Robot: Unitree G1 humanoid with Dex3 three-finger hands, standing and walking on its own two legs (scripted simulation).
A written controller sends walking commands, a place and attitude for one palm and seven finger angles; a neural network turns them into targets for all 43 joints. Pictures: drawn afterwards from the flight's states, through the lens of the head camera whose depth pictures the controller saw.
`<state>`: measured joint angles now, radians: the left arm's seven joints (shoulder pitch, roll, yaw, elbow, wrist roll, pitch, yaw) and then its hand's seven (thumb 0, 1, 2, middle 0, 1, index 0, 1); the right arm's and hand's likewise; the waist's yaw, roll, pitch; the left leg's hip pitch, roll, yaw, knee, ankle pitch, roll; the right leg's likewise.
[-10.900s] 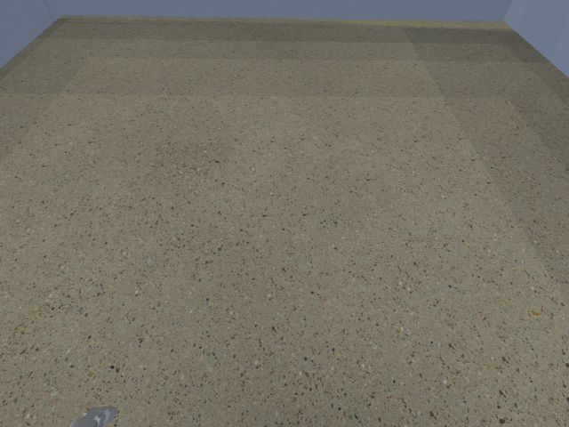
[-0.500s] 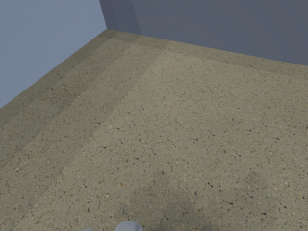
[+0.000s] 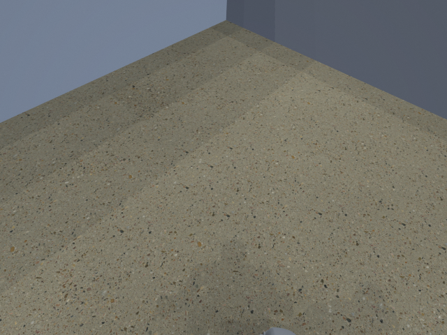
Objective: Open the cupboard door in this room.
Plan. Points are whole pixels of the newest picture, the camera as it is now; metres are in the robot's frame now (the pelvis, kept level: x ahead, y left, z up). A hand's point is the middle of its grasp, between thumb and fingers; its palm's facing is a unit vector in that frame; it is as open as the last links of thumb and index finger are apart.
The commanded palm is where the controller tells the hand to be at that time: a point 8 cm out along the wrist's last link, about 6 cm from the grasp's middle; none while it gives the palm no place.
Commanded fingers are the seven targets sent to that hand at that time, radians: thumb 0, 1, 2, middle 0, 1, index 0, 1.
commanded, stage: turn or walk to find it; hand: left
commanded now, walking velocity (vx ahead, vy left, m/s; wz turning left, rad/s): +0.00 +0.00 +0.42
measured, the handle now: out of the picture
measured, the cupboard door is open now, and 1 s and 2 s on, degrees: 0 0 0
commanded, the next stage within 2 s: none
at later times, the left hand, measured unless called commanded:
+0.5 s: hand out of the picture +0.00 +0.15 -0.15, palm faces +0.25 -0.93 -0.26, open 7.3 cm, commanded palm none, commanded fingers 0.00 0.90 0.90 -0.20 -0.30 -0.20 -0.30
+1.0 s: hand out of the picture -0.05 +0.20 -0.16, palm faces +0.44 -0.86 -0.26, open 7.4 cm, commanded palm none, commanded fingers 0.00 0.90 0.90 -0.20 -0.30 -0.20 -0.30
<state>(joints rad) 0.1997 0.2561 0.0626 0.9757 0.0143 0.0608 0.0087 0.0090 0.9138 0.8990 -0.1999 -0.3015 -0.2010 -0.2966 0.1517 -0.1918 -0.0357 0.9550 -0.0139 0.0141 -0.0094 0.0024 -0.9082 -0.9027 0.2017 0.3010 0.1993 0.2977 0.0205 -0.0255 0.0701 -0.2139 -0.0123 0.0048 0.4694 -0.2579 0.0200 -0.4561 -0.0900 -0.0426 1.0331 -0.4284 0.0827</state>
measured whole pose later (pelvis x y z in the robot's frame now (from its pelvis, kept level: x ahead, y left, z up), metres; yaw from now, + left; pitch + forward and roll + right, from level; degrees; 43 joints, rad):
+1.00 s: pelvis -0.04 -0.03 +0.00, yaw +25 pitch +0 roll +0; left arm 0.15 0.23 0.05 0.94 0.01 0.05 0.01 0.01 0.91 0.90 -0.20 -0.30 -0.20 -0.30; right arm 0.17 -0.20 -0.05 0.96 -0.02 0.03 0.00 0.00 -0.91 -0.90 0.20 0.30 0.20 0.30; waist -0.01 0.00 0.07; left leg -0.24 -0.02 -0.02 0.48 -0.24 0.02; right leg -0.39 -0.07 -0.04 0.84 -0.45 0.08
